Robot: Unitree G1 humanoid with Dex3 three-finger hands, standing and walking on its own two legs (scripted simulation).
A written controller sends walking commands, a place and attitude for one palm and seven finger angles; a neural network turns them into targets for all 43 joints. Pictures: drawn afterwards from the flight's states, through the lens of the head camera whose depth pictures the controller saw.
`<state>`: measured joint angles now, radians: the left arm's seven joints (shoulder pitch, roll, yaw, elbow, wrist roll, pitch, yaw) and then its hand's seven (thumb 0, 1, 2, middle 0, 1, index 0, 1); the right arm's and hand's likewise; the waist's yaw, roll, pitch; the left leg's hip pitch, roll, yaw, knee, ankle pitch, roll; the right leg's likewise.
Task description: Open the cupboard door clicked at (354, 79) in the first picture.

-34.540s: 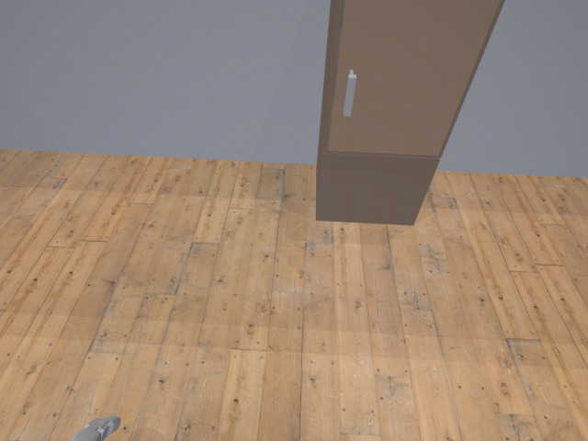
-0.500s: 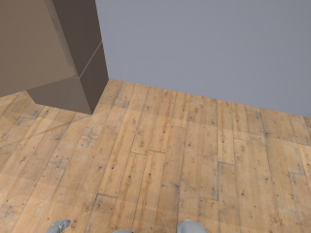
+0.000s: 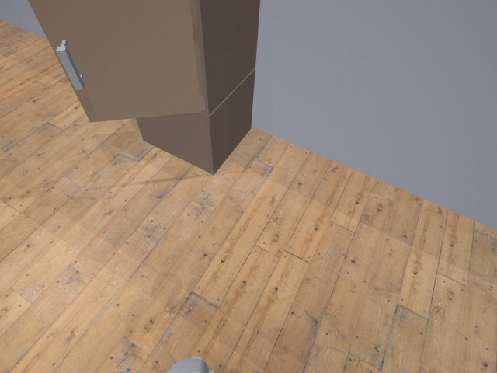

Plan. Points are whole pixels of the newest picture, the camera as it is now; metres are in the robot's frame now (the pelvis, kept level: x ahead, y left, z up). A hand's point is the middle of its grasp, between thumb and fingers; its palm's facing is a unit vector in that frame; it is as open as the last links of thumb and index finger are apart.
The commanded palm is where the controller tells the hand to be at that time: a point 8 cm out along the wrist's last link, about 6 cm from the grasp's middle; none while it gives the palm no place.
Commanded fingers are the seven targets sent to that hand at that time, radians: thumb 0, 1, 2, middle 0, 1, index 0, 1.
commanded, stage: turn to face it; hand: left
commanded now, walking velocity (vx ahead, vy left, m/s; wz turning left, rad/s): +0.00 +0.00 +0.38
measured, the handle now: (72, 65) +0.90 +0.59 -0.09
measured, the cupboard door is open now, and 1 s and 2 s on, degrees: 40 40 40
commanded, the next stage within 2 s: take the last steps up to it in 0.34 s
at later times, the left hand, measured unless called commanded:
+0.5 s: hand out of the picture +0.06 +0.20 -0.16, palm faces +0.18 -0.95 -0.27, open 7.3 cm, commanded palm none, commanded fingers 0.00 0.90 0.90 -0.20 -0.30 -0.20 -0.30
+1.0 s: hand out of the picture -0.08 +0.22 -0.18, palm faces +0.40 -0.90 -0.18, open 7.3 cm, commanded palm none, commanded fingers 0.00 0.90 0.90 -0.20 -0.30 -0.20 -0.30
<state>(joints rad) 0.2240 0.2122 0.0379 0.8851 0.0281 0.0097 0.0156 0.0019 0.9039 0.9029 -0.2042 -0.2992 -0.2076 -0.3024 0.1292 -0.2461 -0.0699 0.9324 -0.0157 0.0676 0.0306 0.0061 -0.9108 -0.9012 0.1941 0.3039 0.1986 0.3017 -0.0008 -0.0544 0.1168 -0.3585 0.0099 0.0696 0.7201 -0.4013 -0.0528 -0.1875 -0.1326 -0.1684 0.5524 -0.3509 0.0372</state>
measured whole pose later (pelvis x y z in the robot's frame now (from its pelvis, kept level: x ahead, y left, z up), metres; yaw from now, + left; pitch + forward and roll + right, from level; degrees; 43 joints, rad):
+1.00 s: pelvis +0.08 +0.08 -0.01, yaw +18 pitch +0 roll +0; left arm 0.44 0.20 0.05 1.13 0.03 0.00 0.00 0.00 0.91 0.90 -0.20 -0.30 -0.20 -0.30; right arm 0.09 -0.19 -0.04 0.95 -0.03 -0.04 0.03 0.00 -0.91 -0.90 0.19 0.30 0.20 0.30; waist 0.07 -0.06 0.08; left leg -0.38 0.02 0.11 0.64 -0.26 0.04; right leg -0.19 -0.17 -0.08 0.85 -0.52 0.04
